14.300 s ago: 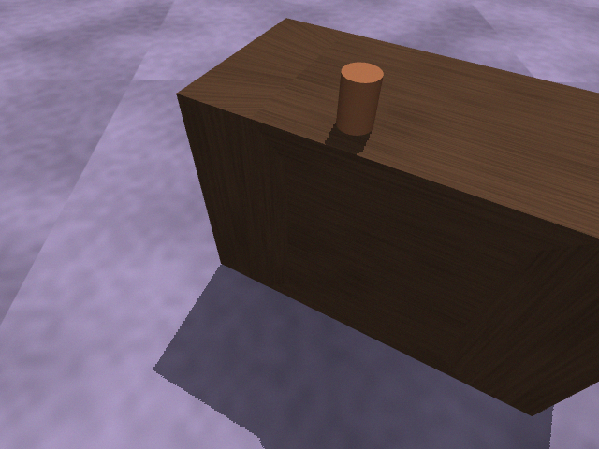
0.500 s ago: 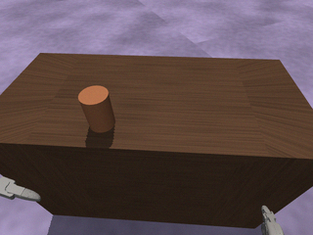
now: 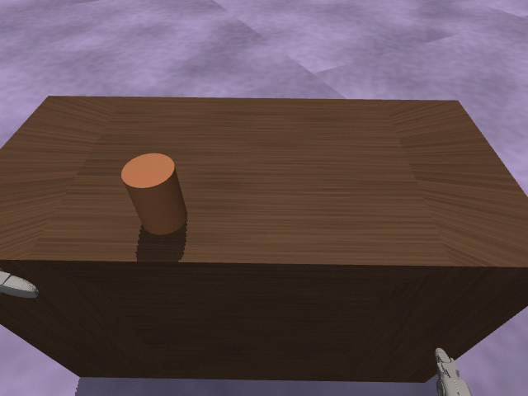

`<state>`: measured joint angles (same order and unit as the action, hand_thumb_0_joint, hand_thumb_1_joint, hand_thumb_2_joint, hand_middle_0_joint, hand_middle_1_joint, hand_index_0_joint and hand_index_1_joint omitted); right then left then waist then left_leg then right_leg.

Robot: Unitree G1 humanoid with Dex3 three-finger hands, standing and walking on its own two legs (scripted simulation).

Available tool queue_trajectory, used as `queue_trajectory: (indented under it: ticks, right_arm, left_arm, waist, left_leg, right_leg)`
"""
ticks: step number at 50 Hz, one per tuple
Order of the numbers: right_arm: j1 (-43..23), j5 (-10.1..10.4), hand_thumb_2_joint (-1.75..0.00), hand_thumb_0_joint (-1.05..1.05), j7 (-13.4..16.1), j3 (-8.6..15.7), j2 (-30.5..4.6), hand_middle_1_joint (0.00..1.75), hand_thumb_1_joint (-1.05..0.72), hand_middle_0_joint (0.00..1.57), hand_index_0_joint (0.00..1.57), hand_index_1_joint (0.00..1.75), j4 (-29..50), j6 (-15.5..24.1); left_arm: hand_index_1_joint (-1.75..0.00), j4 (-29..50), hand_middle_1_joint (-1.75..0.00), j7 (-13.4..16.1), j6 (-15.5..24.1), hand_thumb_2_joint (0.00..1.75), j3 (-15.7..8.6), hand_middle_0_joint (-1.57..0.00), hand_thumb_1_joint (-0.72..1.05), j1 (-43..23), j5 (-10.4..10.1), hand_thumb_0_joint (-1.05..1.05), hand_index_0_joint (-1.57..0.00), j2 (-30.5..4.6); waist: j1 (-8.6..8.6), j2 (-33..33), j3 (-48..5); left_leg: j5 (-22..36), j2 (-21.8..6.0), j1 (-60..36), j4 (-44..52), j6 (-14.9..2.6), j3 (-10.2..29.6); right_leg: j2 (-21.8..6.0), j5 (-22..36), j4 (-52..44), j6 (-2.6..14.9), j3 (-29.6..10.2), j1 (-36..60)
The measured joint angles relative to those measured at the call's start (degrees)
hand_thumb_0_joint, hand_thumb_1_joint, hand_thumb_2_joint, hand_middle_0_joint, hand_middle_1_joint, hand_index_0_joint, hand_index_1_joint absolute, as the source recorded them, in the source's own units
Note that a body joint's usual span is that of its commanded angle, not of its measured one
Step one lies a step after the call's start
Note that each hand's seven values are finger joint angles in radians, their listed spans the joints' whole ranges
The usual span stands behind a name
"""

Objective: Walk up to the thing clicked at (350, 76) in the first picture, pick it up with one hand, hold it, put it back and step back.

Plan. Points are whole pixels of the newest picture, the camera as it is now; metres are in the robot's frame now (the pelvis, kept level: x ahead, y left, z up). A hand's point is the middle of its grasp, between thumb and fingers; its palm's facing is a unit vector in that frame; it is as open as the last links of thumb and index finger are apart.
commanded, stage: go down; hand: left
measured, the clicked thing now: (157, 195) +0.45 +0.23 +0.04
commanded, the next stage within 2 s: none
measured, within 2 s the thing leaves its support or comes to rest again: neither
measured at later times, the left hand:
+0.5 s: hand out of the picture +0.31 +0.38 +0.16, palm faces +0.23 -0.97 -0.01, open 17.7 cm
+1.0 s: hand out of the picture +0.33 +0.40 +0.15, palm faces +0.23 -0.97 -0.01, open 17.7 cm
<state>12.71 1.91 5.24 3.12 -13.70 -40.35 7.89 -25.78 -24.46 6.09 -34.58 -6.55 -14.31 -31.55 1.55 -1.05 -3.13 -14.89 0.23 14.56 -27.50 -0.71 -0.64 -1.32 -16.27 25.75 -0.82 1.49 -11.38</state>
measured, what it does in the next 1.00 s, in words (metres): stands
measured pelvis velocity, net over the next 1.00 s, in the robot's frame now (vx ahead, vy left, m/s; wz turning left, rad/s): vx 0.00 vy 0.01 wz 0.01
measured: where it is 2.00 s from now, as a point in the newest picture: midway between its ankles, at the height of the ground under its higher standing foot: outside the picture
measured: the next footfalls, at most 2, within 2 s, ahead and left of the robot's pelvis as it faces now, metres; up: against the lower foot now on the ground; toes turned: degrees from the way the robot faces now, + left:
none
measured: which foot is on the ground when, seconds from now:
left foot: down 0.00-1.00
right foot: down 0.00-1.00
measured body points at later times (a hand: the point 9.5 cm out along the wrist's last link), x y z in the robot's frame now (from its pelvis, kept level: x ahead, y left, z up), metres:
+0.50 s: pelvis -0.02 +0.00 +0.00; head +0.00 +0.00 +0.45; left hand +0.29 +0.43 +0.16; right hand +0.14 -0.26 -0.09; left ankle -0.01 +0.11 -0.74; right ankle -0.03 -0.13 -0.74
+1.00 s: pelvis +0.00 +0.01 +0.00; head +0.02 +0.02 +0.45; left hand +0.31 +0.45 +0.16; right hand +0.16 -0.25 -0.09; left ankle -0.01 +0.11 -0.74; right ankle -0.03 -0.13 -0.74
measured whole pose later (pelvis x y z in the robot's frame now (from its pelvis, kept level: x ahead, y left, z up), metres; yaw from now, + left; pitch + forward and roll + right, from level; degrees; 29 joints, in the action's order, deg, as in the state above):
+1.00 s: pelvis +0.00 +0.01 +0.00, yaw +0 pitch +7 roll -1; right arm 9.9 0.5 10.0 -1.7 -13.1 -44.7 13.7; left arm -53.3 -34.2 2.3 -37.0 -26.8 -13.2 -45.4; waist -1.3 0.0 -5.7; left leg -15.4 0.0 21.8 -30.2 -1.3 0.0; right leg -1.0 -15.4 25.5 -1.3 2.1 -17.1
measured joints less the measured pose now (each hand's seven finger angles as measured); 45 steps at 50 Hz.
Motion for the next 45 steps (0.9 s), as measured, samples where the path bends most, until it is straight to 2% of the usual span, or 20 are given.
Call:
queue_trajectory:
  ticks: [5, 9, 18, 22, 28, 35, 45]
  right_arm:
    - [-0.62, -0.35, -0.06, -0.01, 0.5, 0.05, 0.13, 0.05, 0.5, 0.06, 0.06, 0.05, -1.39, 0.58]
    - [-1.97, -0.2, -0.06, -0.01, 1.41, -0.27, -0.05, 0.05, 0.5, 0.06, 0.06, 0.05, -3.89, 1.15]
    - [-3.3, -0.57, -0.06, -0.01, 3.36, -3.22, 0.16, 0.05, 0.51, 0.06, 0.06, 0.05, -5.14, 2.76]
    - [-2.96, -0.78, -0.06, -0.01, 4.09, -4.2, 0.1, 0.05, 0.51, 0.06, 0.06, 0.05, -4.78, 3.26]
    - [-2.38, -0.81, -0.06, -0.01, 5.0, -5.09, 0.01, 0.05, 0.52, 0.06, 0.06, 0.05, -3.88, 3.95]
    - [-2.0, -0.84, -0.06, -0.01, 5.43, -5.32, 0.0, 0.05, 0.52, 0.06, 0.06, 0.05, -2.89, 4.71]
    - [-2.31, -1.22, -0.06, -0.01, 5.09, -5.14, 0.64, 0.05, 0.52, 0.06, 0.06, 0.05, -3.73, 5.41]
  left_arm:
    - [-0.02, -1.71, -0.01, -0.66, -0.2, 0.08, -0.23, -0.04, -0.48, -1.95, 0.74, -0.01, -0.03, -0.75]
    - [-0.02, -6.42, -0.01, -2.24, -1.09, 0.08, -0.9, -0.04, -0.49, -5.94, 0.05, -0.01, -0.03, -2.98]
    - [-0.03, -18.96, -0.02, -7.58, -2.68, 0.08, -1.49, -0.04, -0.56, -15.05, -0.54, -0.01, -0.03, -9.55]
    - [-0.03, -23.17, -0.02, -8.82, -3.14, 0.07, -1.7, -0.04, -0.58, -17.78, -0.23, -0.01, -0.03, -11.33]
    - [-0.03, -26.53, -0.02, -9.4, -3.36, 0.06, -2.22, -0.04, -0.59, -20.39, 0.17, -0.01, -0.04, -12.89]
    - [-0.03, -28.34, -0.02, -9.73, -3.9, 0.06, -2.83, -0.04, -0.59, -20.42, 0.96, -0.01, -0.04, -14.21]
    - [-0.03, -26.93, -0.02, -9.5, -3.64, 0.05, -2.42, -0.04, -0.58, -20.04, 1.16, -0.01, -0.04, -13.46]
  waist:
    - [0.11, 0.44, -0.13]
    - [-0.08, 0.65, 0.11]
    - [-1.47, 0.92, 0.55]
    - [-2.15, 1.05, 0.18]
    - [-2.94, 1.54, -0.68]
    - [-3.44, 1.66, -1.82]
    - [-2.74, 1.4, -2.54]
  left_leg:
    - [0.13, -0.09, 0.15, -0.24, 0.12, 0.57]
    - [0.56, -0.08, 0.76, -0.39, 0.18, 1.1]
    - [1.83, -0.18, 3.49, -0.36, 0.27, 1.55]
    - [1.94, -0.25, 4.58, -0.55, 0.21, 1.35]
    - [1.61, -0.39, 5.79, -1.0, 0.04, 0.97]
    - [0.85, -0.46, 6.48, -1.48, -0.2, 0.59]
    - [-0.22, -0.24, 6.98, -2.37, -0.57, 0.67]
  right_leg:
    - [0.13, 0.04, 0.05, 0.15, 0.56, 0.14]
    - [0.15, 0.25, 0.27, 0.27, 1.09, -0.31]
    - [0.28, 1.29, 0.39, 0.47, 1.52, -2.97]
    - [0.34, 1.56, 0.42, 0.42, 1.32, -4.07]
    - [0.45, 1.67, 0.34, 0.26, 0.93, -5.19]
    - [0.52, 1.59, -0.16, -0.02, 0.54, -5.56]
    - [0.3, 1.07, -0.36, -0.42, 0.64, -5.5]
